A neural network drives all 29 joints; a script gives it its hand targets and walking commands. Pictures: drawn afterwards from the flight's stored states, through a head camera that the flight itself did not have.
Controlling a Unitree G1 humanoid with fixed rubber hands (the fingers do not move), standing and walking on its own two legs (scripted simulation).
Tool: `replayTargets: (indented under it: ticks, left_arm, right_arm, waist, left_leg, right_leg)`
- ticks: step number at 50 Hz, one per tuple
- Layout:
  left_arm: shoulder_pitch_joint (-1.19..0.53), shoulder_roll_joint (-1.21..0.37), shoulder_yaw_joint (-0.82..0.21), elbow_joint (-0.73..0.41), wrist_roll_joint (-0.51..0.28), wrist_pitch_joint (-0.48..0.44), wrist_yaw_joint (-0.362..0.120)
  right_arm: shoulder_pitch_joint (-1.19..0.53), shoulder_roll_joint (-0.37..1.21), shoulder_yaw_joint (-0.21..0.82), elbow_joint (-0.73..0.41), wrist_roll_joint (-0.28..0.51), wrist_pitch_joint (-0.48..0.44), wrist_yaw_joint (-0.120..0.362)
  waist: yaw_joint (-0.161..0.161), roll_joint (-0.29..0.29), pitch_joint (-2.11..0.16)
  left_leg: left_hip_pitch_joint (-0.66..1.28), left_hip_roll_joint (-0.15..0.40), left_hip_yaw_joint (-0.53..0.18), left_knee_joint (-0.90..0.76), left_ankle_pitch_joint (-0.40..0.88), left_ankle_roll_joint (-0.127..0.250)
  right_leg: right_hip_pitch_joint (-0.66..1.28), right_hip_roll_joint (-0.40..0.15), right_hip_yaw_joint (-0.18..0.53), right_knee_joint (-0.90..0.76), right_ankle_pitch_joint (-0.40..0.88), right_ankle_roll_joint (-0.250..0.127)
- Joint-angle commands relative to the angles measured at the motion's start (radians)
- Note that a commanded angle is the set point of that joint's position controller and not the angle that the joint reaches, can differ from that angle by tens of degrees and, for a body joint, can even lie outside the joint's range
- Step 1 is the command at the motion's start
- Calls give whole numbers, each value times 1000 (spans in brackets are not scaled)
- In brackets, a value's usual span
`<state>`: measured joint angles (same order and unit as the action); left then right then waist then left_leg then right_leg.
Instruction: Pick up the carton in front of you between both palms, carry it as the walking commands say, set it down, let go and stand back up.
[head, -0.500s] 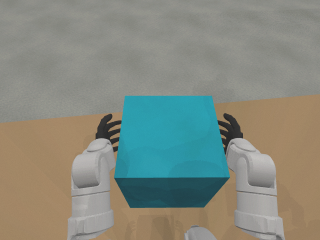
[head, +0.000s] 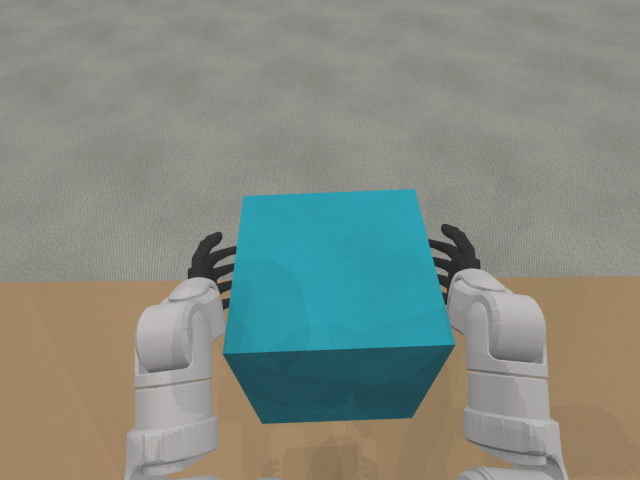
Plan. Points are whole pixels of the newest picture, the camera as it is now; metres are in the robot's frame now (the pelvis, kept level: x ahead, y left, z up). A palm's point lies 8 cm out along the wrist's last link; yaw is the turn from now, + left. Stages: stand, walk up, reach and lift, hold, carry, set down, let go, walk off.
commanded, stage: carry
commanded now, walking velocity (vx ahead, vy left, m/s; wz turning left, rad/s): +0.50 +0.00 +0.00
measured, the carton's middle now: (333, 314) +0.33 +0.02 +0.03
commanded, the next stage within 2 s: none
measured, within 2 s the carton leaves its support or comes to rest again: neither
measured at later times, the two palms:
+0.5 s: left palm (253, 157) +0.66 +0.17 +0.04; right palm (416, 165) +0.63 -0.13 +0.04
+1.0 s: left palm (278, 102) +0.96 +0.16 -0.02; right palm (398, 98) +0.97 -0.14 -0.02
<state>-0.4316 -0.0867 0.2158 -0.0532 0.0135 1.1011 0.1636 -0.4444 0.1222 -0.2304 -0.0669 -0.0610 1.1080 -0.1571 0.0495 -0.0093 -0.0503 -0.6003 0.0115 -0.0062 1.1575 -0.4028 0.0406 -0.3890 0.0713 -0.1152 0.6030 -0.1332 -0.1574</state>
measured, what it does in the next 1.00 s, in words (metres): goes down: left foot 0.06 m lower, then right foot 0.06 m lower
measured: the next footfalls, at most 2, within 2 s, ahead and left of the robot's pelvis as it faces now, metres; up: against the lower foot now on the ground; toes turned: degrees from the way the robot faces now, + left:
left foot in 0.34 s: +0.38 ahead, +0.07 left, -0.06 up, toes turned +0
right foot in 0.88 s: +0.72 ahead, -0.03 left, -0.11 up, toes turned -2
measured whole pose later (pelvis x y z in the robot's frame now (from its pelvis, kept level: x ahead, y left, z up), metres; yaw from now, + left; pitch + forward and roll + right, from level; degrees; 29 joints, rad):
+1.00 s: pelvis +0.64 +0.00 -0.12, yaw +0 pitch +4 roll +1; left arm -0.43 -0.09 0.20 -0.04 0.05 1.11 0.16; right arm -0.45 0.09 -0.21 -0.02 -0.03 1.10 -0.16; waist 0.03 0.00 -0.07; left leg -0.47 -0.05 -0.01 1.35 -0.48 0.05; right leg -0.45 0.09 -0.12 0.63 -0.08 -0.17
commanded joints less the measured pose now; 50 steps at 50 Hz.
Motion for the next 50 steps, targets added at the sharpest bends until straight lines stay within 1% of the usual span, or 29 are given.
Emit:
replayTargets:
  ticks: [1,3,6,9,12,14,15,16,17,18,19,20,21,23,25,28,30,34,38,40,42,43,44,45,46,47,48,49,50]
  left_arm:
    - [-655,-906,-718,-92,-315,-39,-148]
    - [-614,-901,-717,-78,-300,-50,-152]
    - [-586,-884,-718,-88,-287,-61,-155]
    - [-568,-846,-715,-103,-284,-58,-148]
    - [-518,-789,-692,-79,-270,-41,-132]
    - [-504,-763,-681,-56,-265,-27,-123]
    - [-516,-754,-678,-50,-267,-20,-119]
    - [-535,-745,-672,-46,-267,-14,-115]
    - [-553,-731,-658,-46,-265,-8,-109]
    - [-579,-736,-657,-34,-268,7,-101]
    - [-583,-737,-651,-60,-275,13,-95]
    - [-636,-762,-652,-102,-280,12,-92]
    - [-671,-802,-641,-107,-274,8,-91]
    - [-644,-839,-618,-92,-235,-10,-92]
    - [-597,-856,-620,-69,-196,-26,-96]
    - [-531,-853,-640,-49,-168,-45,-99]
    - [-521,-850,-657,-62,-166,-55,-101]
    - [-553,-836,-690,-115,-188,-64,-104]
    - [-509,-764,-668,-109,-176,-39,-94]
    - [-475,-718,-634,-90,-157,-23,-86]
    - [-447,-675,-592,-68,-138,-11,-76]
    - [-442,-662,-573,-63,-130,-4,-74]
    - [-432,-638,-553,-54,-124,3,-73]
    - [-461,-606,-535,-26,-118,10,-65]
    - [-470,-638,-550,-23,-145,11,-64]
    - [-490,-717,-584,-43,-186,6,-75]
    - [-578,-784,-628,-93,-236,-1,-93]
    - [-661,-846,-674,-121,-279,-12,-110]
    - [-710,-889,-704,-131,-311,-24,-124]
  right_arm:
    - [-523,834,652,-21,206,-36,98]
    - [-509,837,670,-27,207,-51,102]
    - [-517,832,696,-67,218,-64,104]
    - [-529,796,711,-108,234,-59,100]
    - [-483,727,684,-102,221,-35,92]
    - [-454,675,642,-82,203,-17,83]
    - [-434,652,618,-66,190,-10,77]
    - [-423,627,594,-58,178,-3,72]
    - [-415,596,569,-46,169,4,67]
    - [-432,568,543,-12,158,9,56]
    - [-438,593,566,-10,182,10,52]
    - [-471,657,595,-36,221,6,62]
    - [-556,725,628,-75,263,1,78]
    - [-674,829,698,-122,334,-15,105]
    - [-679,862,730,-119,362,-34,123]
    - [-599,855,735,-82,351,-52,136]
    - [-568,848,734,-73,344,-61,142]
    - [-559,824,737,-95,344,-70,144]
    - [-492,755,716,-72,325,-54,130]
    - [-477,730,704,-51,318,-41,123]
    - [-492,720,693,-37,318,-28,115]
    - [-510,713,684,-29,316,-22,110]
    - [-536,705,672,-24,312,-17,104]
    - [-538,718,657,0,309,-1,97]
    - [-544,706,642,-28,306,2,88]
    - [-585,727,641,-64,298,3,84]
    - [-603,766,633,-68,283,-3,83]
    - [-607,792,619,-64,263,-13,85]
    - [-594,812,616,-55,244,-21,88]
  waist:
    - [-11,-63,-349]
    - [4,-70,-357]
    - [21,-86,-335]
    - [48,-78,-305]
    - [71,-87,-270]
    - [34,-91,-273]
    - [-15,-74,-298]
    - [-61,-40,-335]
    - [-59,72,-381]
    - [-97,283,-480]
    - [-141,272,-540]
    - [-130,170,-459]
    - [-112,54,-392]
    - [-68,7,-343]
    - [-65,53,-338]
    - [-92,93,-355]
    - [-107,99,-356]
    - [-134,97,-315]
    - [-171,105,-274]
    - [-144,110,-267]
    - [-69,109,-303]
    - [-14,76,-329]
    - [-2,-57,-369]
    - [-4,-249,-458]
    - [44,-238,-535]
    - [26,-132,-463]
    - [-5,-43,-395]
    - [-23,10,-348]
    - [-37,20,-333]
  left_leg:
    - [-122,36,8,-107,125,-15]
    - [-160,31,24,-201,238,-18]
    - [-145,-1,64,-367,389,-11]
    - [-102,-42,110,-548,518,3]
    - [7,-63,124,-710,645,33]
    - [154,-71,119,-774,651,54]
    - [280,-63,128,-824,676,57]
    - [454,-14,106,-800,704,47]
    - [674,138,-36,-647,982,34]
    - [979,382,-409,-540,1149,207]
    - [1022,439,-607,-621,698,347]
    - [874,352,-597,-699,451,314]
    - [726,306,-514,-737,382,263]
    - [510,265,-400,-778,373,209]
    - [466,230,-319,-790,439,181]
    - [595,206,-234,-733,792,153]
    - [666,177,-181,-710,934,121]
    - [716,105,-105,-694,967,86]
    - [734,59,-63,-628,879,80]
    - [678,59,-45,-541,875,66]
    - [594,63,-10,-334,886,35]
    - [476,45,24,-162,751,16]
    - [240,-19,52,63,229,10]
    - [-56,-116,0,294,-248,-36]
    - [-208,-95,-61,446,-232,-27]
    - [-215,-45,-61,363,-155,9]
    - [-169,-23,-55,277,-88,17]
    - [-114,-1,-46,184,-49,14]
    - [-51,14,-45,110,-32,8]
  right_leg:
    - [354,-305,376,-200,440,-71]
    - [432,-272,312,-171,596,-39]
    - [478,-209,236,-152,671,-3]
    - [513,-166,189,-116,652,8]
    - [493,-158,175,-47,535,12]
    - [453,-155,168,71,562,30]
    - [418,-143,139,199,564,49]
    - [310,-125,113,366,437,70]
    - [74,-90,91,564,3,85]
    - [-257,28,114,831,-488,147]
    - [-422,4,164,972,-485,138]
    - [-456,-36,172,906,-413,99]
    - [-407,-67,170,822,-350,95]
    - [-280,-107,166,669,-300,104]
    - [-255,-119,134,578,-251,120]
    - [-360,-125,106,465,-119,129]
    - [-401,-115,88,377,-21,124]
    - [-386,-70,33,152,155,107]
    - [-281,-21,-18,-104,346,74]
    - [-128,-2,-23,-186,418,54]
    - [99,-13,-13,-237,422,39]
    - [270,-68,24,-241,446,43]
    - [480,-226,174,-87,721,44]
    - [751,-467,551,26,954,-110]
    - [795,-522,737,-60,460,-245]
    - [637,-433,728,-149,144,-204]
    - [482,-383,642,-196,69,-154]
    - [360,-359,573,-223,83,-119]
    - [269,-343,530,-247,58,-93]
